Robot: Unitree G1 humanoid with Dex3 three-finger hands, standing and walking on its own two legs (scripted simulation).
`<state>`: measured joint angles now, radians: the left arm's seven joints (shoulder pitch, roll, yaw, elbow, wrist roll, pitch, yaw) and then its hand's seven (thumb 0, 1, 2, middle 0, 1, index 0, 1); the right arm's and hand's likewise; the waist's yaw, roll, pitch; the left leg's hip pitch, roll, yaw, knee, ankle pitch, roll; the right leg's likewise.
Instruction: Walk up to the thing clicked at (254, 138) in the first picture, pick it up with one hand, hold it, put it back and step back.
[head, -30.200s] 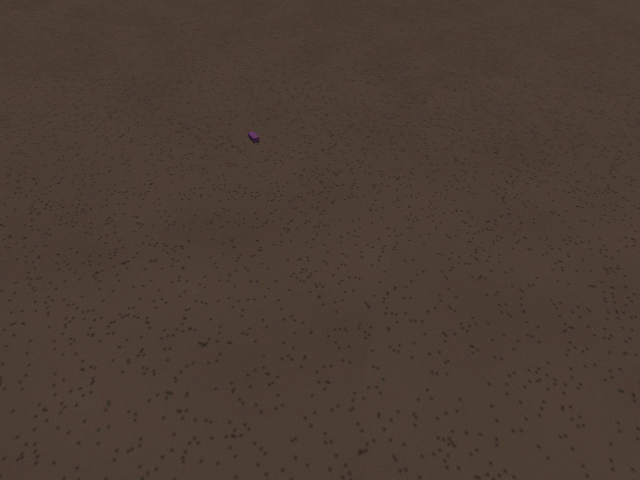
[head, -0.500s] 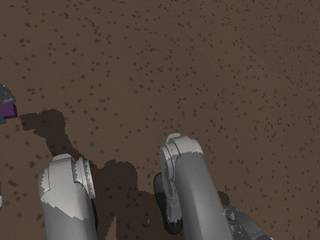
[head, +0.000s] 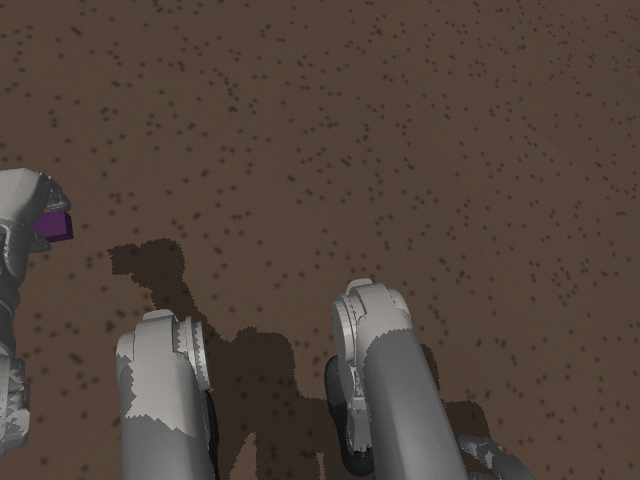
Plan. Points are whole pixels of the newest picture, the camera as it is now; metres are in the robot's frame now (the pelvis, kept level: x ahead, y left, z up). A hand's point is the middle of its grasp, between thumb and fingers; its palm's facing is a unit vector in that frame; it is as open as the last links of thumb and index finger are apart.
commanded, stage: lift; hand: left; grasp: from above
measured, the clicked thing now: (41, 228) +0.45 +0.31 -0.18
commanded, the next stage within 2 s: hold in 1.42 s
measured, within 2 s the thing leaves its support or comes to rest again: neither
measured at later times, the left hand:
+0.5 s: hand out of the picture +0.37 +0.30 +0.03, palm faces -0.40 -0.10 -0.91, open 6.3 cm
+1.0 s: hand out of the picture +0.33 +0.27 +0.22, palm faces -0.43 -0.13 -0.89, open 6.3 cm
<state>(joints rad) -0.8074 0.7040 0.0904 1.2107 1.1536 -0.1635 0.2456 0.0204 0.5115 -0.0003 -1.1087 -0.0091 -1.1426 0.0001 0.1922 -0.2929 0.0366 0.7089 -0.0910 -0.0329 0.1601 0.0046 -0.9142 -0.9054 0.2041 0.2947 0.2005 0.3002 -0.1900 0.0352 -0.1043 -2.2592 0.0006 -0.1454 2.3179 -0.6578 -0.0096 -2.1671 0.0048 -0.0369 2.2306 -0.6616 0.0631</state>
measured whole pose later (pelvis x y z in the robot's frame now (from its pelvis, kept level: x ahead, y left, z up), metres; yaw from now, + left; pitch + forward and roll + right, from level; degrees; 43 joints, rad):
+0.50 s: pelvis +0.00 +0.00 +0.12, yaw +3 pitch +30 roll -6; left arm -0.49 0.58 -0.03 0.76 1.02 -0.06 0.10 0.02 0.53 0.00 -1.08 -0.05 -1.11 -0.04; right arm 0.15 -0.26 -0.02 0.65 0.00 0.03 0.04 0.01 -0.90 -0.90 0.20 0.29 0.20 0.30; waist -0.10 0.05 -0.20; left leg -1.85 0.02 -0.09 1.94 -0.62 0.00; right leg -1.78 -0.01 -0.02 1.87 -0.62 0.06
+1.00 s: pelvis +0.03 +0.00 +0.30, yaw +5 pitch +17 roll -2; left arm -0.30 0.46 -0.12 0.72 0.98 0.00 0.08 0.02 0.53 0.00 -1.08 -0.05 -1.11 -0.03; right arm 0.22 -0.25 -0.03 0.71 0.03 -0.01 -0.06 0.01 -0.90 -0.90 0.21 0.30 0.20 0.30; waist -0.06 0.05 -0.16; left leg -1.10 0.05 -0.03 1.30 -0.50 -0.01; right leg -1.06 -0.01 0.00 1.25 -0.49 0.04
